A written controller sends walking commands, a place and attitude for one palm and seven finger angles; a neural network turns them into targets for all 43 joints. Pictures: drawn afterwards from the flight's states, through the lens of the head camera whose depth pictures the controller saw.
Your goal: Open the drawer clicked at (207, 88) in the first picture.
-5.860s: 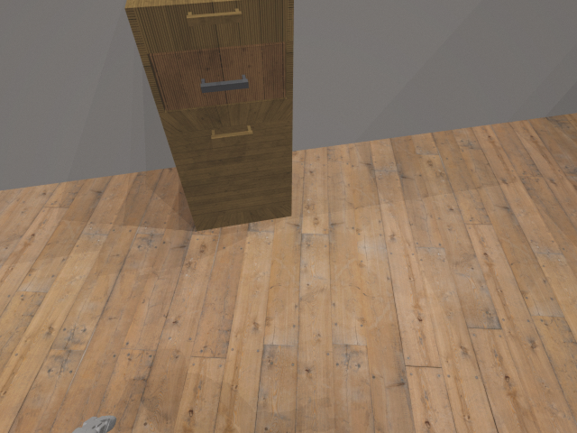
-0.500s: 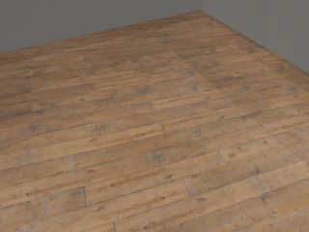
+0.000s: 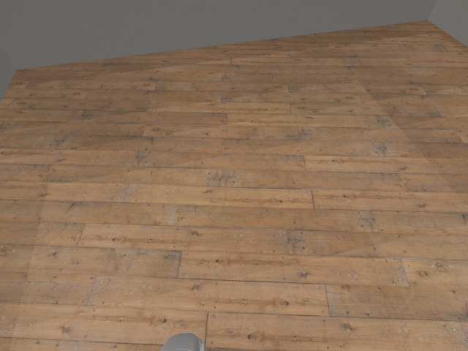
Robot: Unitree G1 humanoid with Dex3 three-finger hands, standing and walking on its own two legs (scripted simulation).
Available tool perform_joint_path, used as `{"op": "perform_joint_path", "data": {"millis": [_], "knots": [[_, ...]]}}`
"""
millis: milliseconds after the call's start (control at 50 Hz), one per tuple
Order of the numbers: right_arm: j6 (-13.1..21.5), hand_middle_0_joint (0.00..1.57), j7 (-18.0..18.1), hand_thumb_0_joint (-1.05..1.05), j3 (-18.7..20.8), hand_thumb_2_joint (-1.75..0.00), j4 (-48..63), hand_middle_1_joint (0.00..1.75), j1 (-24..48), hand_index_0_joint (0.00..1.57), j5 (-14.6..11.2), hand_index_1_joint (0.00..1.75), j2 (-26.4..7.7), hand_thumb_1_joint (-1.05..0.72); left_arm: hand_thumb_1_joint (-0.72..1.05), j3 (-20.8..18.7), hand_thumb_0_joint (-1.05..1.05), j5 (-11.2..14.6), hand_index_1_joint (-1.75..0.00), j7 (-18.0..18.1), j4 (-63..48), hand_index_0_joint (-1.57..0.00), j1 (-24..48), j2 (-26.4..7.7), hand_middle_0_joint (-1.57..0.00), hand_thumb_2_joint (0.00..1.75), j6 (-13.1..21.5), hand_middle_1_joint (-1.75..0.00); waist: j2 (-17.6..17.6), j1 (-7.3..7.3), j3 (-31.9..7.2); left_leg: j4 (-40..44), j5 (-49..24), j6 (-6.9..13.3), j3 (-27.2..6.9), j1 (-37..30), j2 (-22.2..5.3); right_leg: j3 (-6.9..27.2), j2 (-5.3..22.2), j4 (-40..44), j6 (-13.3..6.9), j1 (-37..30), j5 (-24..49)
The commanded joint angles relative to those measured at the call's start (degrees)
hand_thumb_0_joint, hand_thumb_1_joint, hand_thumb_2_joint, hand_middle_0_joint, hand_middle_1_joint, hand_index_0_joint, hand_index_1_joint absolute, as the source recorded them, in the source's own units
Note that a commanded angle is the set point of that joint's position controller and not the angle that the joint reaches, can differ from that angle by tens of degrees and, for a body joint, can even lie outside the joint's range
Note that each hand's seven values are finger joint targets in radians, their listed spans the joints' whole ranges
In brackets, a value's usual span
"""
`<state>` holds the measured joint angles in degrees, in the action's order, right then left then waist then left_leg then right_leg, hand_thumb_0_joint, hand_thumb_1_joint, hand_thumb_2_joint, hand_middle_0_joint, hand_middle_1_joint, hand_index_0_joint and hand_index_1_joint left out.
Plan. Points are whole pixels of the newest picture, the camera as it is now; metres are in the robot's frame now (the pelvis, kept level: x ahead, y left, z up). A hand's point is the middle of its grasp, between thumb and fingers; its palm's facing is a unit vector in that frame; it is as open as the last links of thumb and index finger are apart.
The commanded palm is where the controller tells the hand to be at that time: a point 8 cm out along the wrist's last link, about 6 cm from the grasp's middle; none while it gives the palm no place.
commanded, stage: turn to face it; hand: left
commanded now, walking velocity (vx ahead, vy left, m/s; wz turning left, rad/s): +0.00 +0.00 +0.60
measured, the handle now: out of the picture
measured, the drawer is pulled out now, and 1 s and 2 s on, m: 0.00 0.00 0.00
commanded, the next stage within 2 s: none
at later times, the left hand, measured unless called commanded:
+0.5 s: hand out of the picture +0.03 +0.27 -0.16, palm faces +0.30 -0.92 -0.25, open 7.4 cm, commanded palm none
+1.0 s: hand out of the picture -0.07 +0.21 -0.16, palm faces +0.56 -0.79 -0.26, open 7.4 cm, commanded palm none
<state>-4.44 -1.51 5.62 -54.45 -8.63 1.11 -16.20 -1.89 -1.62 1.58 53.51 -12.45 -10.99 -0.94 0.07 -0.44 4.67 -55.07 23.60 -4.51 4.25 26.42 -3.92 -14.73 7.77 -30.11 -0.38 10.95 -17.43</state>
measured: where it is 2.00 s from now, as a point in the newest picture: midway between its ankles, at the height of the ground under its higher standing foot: outside the picture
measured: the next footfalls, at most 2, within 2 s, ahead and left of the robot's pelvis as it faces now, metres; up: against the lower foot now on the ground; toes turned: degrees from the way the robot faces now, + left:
left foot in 0.12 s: +0.05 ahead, +0.14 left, +0.00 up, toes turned +13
right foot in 0.66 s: +0.08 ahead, -0.10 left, +0.00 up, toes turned +22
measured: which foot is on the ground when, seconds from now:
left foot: up 0.00-0.10, down 0.12-0.66, up 0.68-1.00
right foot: down 0.00-0.12, up 0.14-0.64, down 0.66-1.00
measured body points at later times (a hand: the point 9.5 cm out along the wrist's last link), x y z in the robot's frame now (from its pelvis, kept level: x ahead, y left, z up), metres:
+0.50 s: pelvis -0.01 +0.04 +0.00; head +0.02 +0.07 +0.45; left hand +0.01 +0.32 -0.14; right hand +0.14 -0.18 -0.13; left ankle +0.01 +0.13 -0.74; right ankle +0.03 -0.13 -0.68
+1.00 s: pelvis -0.02 +0.00 +0.00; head +0.02 +0.02 +0.45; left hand -0.10 +0.25 -0.14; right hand +0.19 -0.19 -0.15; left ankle -0.10 +0.12 -0.69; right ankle +0.04 -0.11 -0.74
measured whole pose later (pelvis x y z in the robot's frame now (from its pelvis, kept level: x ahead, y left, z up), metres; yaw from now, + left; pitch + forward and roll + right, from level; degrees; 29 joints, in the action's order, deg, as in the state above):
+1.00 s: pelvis -0.02 +0.00 +0.00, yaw +36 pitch +0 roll +2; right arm -4.9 -2.0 5.3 -54.3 -10.9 0.9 -16.0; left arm -1.4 -1.6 1.1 50.7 -12.6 -11.3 -1.1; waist -0.3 -0.8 5.2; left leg -50.5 25.1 -4.6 2.4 23.3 -2.5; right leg -11.5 9.0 -30.2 1.6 11.3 -17.6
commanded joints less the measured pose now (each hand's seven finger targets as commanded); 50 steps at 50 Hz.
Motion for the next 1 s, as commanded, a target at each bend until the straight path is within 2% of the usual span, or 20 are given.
{"op": "perform_joint_path", "data": {"millis": [0,60,80,100,120,140,160,200,240,420,560,600,620,640,660,680,700,740,880,980], "knots": [[1.77,0.2,-0.47,0.0,-1.09,-0.9,6.99,0.3,4.75,0.2,-0.31,0.3,-1.23,-0.9,0.9,-3.58,0.0,-0.32,-0.3,0.19,-3.55,-0.2,-2.58,-13.36,-0.2,0.9,0.73,-0.3,-12.29,3.0,-4.47,9.23,0.52,1.29,3.5,-1.37,1.03,8.13,14.19,7.0,-6.32,-4.64,26.41],[2.53,0.2,-0.35,0.0,-0.69,-0.9,7.13,0.3,0.44,0.2,-0.09,0.3,-3.52,-0.9,0.9,-4.07,0.0,0.18,-0.3,-0.25,-3.75,-0.2,-2.08,-14.23,-0.2,0.9,0.22,-0.3,-8.61,0.35,-7.72,23.62,-8.36,2.52,4.79,-12.21,1.58,3.79,13.19,-1.97,-2.34,-1.84,23.64],[3.11,0.2,-0.28,0.0,0.32,-0.9,6.45,0.3,-3.7,0.2,0.01,0.3,-7.34,-0.9,0.9,-4.0,0.0,0.59,-0.3,-0.52,-4.32,-0.2,-2.24,-13.22,-0.2,0.9,0.0,-0.3,-0.36,-2.28,-10.76,29.9,-17.23,4.64,-1.15,-22.99,-2.32,2.48,11.12,-12.46,0.66,6.18,17.55],[3.69,0.2,0.07,0.0,2.11,-0.9,6.35,0.3,-7.98,0.2,0.27,0.3,-14.78,-0.9,0.9,-3.18,0.0,1.01,-0.3,-1.09,-7.11,-0.2,-1.25,-9.3,-0.2,0.9,-0.01,-0.3,18.96,-4.63,-12.02,33.17,-39.86,12.94,-24.03,-31.61,-19.03,1.5,2.11,-27.45,6.02,23.24,-15.99],[3.37,0.2,0.57,0.0,2.18,-0.9,4.72,0.3,-11.69,0.2,-0.39,0.3,-16.34,-0.9,0.9,-2.36,0.0,0.27,-0.3,-0.55,-8.97,-0.2,2.99,-9.8,-0.2,0.9,-0.82,-0.3,14.25,-5.9,-12.59,33.67,-42.98,16.33,-25.68,-28.99,-22.84,9.29,0.66,-34.49,5.63,24.84,-21.65],[3.65,0.2,1.34,0.0,2.08,-0.9,4.83,0.3,-10.16,0.2,-0.37,0.3,-15.24,-0.9,0.9,-2.73,0.0,0.46,-0.3,-0.18,-8.45,-0.2,3.72,-8.86,-0.2,0.9,-1.0,-0.3,14.62,-5.15,-12.96,33.34,-39.55,16.51,-25.65,-27.81,-20.9,12.8,0.44,-38.03,5.58,26.41,-18.88],[3.63,0.2,1.73,0.0,1.62,-0.9,5.94,0.3,-6.46,0.2,-0.15,0.3,-13.53,-0.9,0.9,-3.01,0.0,0.63,-0.3,-0.36,-7.71,-0.2,4.49,-9.44,-0.2,0.9,-0.89,-0.3,12.75,-4.22,-9.35,34.26,-33.42,15.97,-23.16,-23.13,-18.13,13.9,0.51,-39.79,5.72,26.65,-14.73],[3.88,0.2,1.69,0.0,0.33,-0.9,7.84,0.3,0.35,0.2,-0.05,0.3,-10.01,-0.9,0.9,-3.54,0.0,0.43,-0.3,-1.07,-5.81,-0.2,1.71,-9.73,-0.2,0.9,-0.94,-0.3,8.62,-0.62,-6.28,35.69,-27.52,12.89,-16.59,-16.93,-11.66,14.13,0.04,-39.14,5.82,22.81,-6.22],[4.22,0.2,1.61,0.0,0.11,-0.9,8.45,0.3,1.64,0.2,-0.27,0.3,-9.18,-0.9,0.9,-3.63,0.0,0.34,-0.3,-1.36,-4.73,-0.2,-0.86,-9.8,-0.2,0.9,-1.08,-0.3,7.89,0.42,-7.43,36.87,-25.29,12.11,-14.19,-16.25,-9.14,14.11,-0.61,-37.26,6.19,20.75,-2.89],[3.74,0.2,1.55,0.0,1.27,-0.9,6.3,0.3,-4.5,0.2,0.03,0.3,-8.73,-0.9,0.9,-3.36,0.0,0.67,-0.3,-0.54,-7.64,-0.2,5.08,-8.6,-0.2,0.9,-0.72,-0.3,6.53,-2.34,-7.48,36.58,-24.08,14.81,-23.53,-19.76,-9.02,15.4,-3.06,-24.93,6.6,20.21,-6.13],[2.91,0.2,1.47,0.0,1.92,-0.9,6.37,0.3,-2.89,0.2,0.32,0.3,-8.54,-0.9,0.9,-2.93,0.0,1.44,-0.3,0.1,-8.19,-0.2,2.4,-7.35,-0.2,0.9,-0.33,-0.3,9.67,-0.52,-8.93,33.77,-26.29,14.05,-28.67,-12.77,-6.45,15.15,-7.05,-9.38,4.55,7.13,-5.9],[2.61,0.2,1.28,0.0,1.9,-0.9,7.0,0.3,-1.56,0.2,-0.09,0.3,-7.61,-0.9,0.9,-3.3,0.0,1.52,-0.3,0.33,-7.43,-0.2,-1.49,-8.29,-0.2,0.9,0.12,-0.3,7.46,1.54,-9.14,31.28,-19.81,11.01,-27.91,-5.42,-3.2,14.47,-6.91,3.28,3.67,-3.58,1.71],[2.49,0.2,0.94,0.0,1.7,-0.9,7.44,0.3,-1.64,0.2,-0.49,0.3,-5.15,-0.9,0.9,-3.99,0.0,1.0,-0.3,0.63,-7.3,-0.2,-3.52,-11.24,-0.2,0.9,0.57,-0.3,0.36,2.73,-9.14,25.36,-11.09,7.8,-24.57,2.6,0.53,20.02,-0.78,11.91,1.76,-11.33,0.7],[2.6,0.2,0.83,0.0,1.11,-0.9,8.65,0.3,-2.83,0.2,-0.74,0.3,-1.19,-0.9,0.9,-4.93,0.0,-0.06,-0.3,1.01,-7.94,-0.2,-3.32,-16.42,-0.2,0.9,0.95,-0.3,-16.69,2.78,-8.06,10.2,4.01,2.59,-10.79,12.69,8.95,37.16,16.33,18.51,-4.74,-13.83,-5.12],[2.42,0.2,0.82,0.0,1.63,-0.9,8.66,0.3,-2.92,0.2,0.36,0.3,-4.33,-0.9,0.9,-4.2,0.0,0.44,-0.3,0.96,-9.42,-0.2,-0.11,-16.43,-0.2,0.9,0.51,-0.3,-13.75,1.89,-6.98,-1.61,7.99,2.48,-9.35,10.41,7.17,36.69,21.2,18.75,-8.36,-4.13,-5.33],[1.58,0.2,0.53,0.0,1.88,-0.9,7.66,0.3,-2.38,0.2,0.53,0.3,-4.31,-0.9,0.9,-4.17,0.0,0.67,-0.3,1.0,-10.06,-0.2,3.08,-14.49,-0.2,0.9,0.68,-0.3,-13.04,0.63,-4.83,-8.07,5.58,2.51,-9.88,8.28,5.65,34.3,17.54,19.18,-7.59,1.82,-6.42],[1.19,0.2,0.11,0.0,1.87,-0.9,6.59,0.3,-3.2,0.2,0.54,0.3,-4.15,-0.9,0.9,-3.48,0.0,0.7,-0.3,0.75,-10.27,-0.2,5.79,-12.65,-0.2,0.9,0.82,-0.3,-10.86,-0.93,-2.2,-12.58,2.04,2.15,-8.64,8.11,4.46,28.63,14.19,18.15,-6.38,4.26,-3.62],[0.87,0.2,-0.47,0.0,1.41,-0.9,4.97,0.3,-5.61,0.2,0.45,0.3,-2.82,-0.9,0.9,-2.52,0.0,0.58,-0.3,0.58,-10.31,-0.2,7.9,-9.91,-0.2,0.9,1.17,-0.3,-9.39,-2.64,-0.74,-15.46,-3.29,0.93,-6.23,7.89,3.22,18.35,9.47,14.62,-4.43,3.49,6.7],[0.99,0.2,-0.52,0.0,0.11,-0.9,6.4,0.3,1.74,0.2,-0.11,0.3,-2.12,-0.9,0.9,-3.12,0.0,0.02,-0.3,0.42,-6.52,-0.2,-2.19,-12.73,-0.2,0.9,1.21,-0.3,-11.42,2.22,-4.09,-1.61,1.17,-0.66,-1.54,5.49,2.16,13.35,11.78,9.47,-6.25,-7.08,25.35],[2.02,0.2,-0.38,0.0,-0.65,-0.9,6.93,0.3,2.06,0.2,-0.62,0.3,-2.0,-0.9,0.9,-4.12,0.0,-0.22,-0.3,0.16,-5.57,-0.2,-2.45,-15.16,-0.2,0.9,0.53,-0.3,-14.45,2.49,-6.61,14.06,1.01,0.94,2.53,-3.25,3.3,9.8,13.0,3.94,-5.35,-7.93,31.47]]}}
